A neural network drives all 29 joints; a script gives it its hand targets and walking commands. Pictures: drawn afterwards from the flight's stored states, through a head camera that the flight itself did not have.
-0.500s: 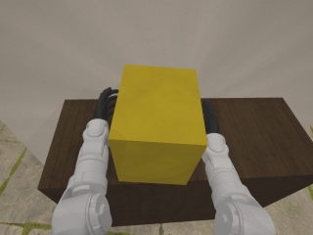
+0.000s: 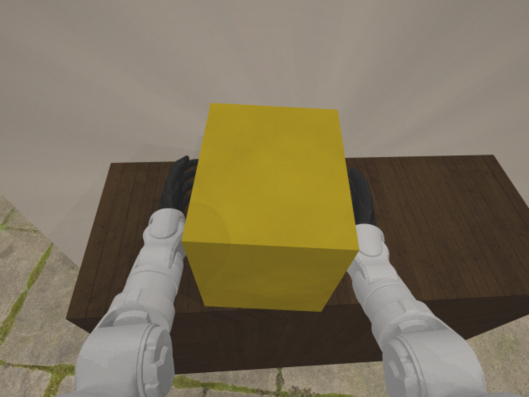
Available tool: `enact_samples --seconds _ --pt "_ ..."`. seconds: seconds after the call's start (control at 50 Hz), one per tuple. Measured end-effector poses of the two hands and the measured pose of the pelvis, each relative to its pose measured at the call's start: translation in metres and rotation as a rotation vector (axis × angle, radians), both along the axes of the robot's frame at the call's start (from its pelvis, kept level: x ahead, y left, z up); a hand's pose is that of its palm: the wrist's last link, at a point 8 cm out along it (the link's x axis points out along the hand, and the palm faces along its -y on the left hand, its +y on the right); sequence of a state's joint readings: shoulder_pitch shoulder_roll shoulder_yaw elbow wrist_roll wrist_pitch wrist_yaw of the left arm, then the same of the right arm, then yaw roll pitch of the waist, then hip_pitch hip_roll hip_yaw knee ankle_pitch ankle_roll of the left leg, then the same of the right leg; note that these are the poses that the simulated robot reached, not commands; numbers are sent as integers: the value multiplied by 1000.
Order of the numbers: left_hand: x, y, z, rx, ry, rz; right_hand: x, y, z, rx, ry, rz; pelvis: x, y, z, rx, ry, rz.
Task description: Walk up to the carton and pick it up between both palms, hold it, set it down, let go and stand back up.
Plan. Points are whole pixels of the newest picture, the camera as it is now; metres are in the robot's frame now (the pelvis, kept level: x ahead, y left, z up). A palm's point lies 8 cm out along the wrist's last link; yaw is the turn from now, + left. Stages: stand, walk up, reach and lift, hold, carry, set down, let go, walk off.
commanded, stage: set down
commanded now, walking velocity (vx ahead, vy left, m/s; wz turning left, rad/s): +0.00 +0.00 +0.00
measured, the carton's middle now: (268, 212) +0.39 -0.02 +0.03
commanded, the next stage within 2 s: none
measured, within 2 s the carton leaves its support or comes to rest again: neither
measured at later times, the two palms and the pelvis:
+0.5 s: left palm (156, 252) +0.32 +0.15 +0.04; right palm (389, 265) +0.28 -0.19 +0.03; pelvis -0.05 -0.01 +0.00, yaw +0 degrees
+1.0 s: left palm (123, 324) +0.23 +0.19 +0.01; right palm (410, 316) +0.21 -0.19 +0.03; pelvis -0.05 -0.01 +0.00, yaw +0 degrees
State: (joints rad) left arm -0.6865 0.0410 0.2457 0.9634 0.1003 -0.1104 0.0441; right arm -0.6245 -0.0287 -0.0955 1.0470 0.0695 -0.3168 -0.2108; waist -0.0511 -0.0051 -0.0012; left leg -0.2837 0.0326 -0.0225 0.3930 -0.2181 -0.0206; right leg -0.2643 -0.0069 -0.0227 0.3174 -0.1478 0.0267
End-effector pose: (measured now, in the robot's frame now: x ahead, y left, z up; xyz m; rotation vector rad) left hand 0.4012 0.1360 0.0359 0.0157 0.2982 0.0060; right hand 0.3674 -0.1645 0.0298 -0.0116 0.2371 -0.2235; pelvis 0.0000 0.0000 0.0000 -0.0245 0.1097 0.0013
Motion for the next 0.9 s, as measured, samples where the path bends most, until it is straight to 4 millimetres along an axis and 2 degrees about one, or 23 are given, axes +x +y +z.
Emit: enact_samples --seconds 0.18,0.3,0.38,0.46,0.64,0.7,0.82,0.9 --pt "-49 10 -23 -9 33 30 -35 -14 -3 16 -1 -25 -17 -3 0 4 -23 -1" --pt "-67 12 -9 -20 -27 31 -54 -26 5 13 3 -40 -35 -6 -1 5 -48 -2" --pt "-73 13 2 -34 -59 34 -67 -25 5 15 35 -28 -46 -7 -1 6 -62 -2" --pt "-79 16 3 -50 -51 39 -79 -23 2 11 65 -20 -52 -8 -2 8 -71 -2" --pt "-95 24 -17 -64 8 49 -94 -21 -1 13 42 -35 -52 -9 -2 9 -72 -2" --pt "-110 32 -25 -50 15 49 -105 -22 -5 25 22 -44 -49 -8 -1 8 -74 -2" --pt "-152 53 -33 -33 34 73 -139 -25 -13 53 9 -67 -46 -6 -1 6 -92 -1" --pt "-167 59 -34 -50 46 83 -152 -27 -12 62 21 -58 -49 -6 -1 6 -97 -1"
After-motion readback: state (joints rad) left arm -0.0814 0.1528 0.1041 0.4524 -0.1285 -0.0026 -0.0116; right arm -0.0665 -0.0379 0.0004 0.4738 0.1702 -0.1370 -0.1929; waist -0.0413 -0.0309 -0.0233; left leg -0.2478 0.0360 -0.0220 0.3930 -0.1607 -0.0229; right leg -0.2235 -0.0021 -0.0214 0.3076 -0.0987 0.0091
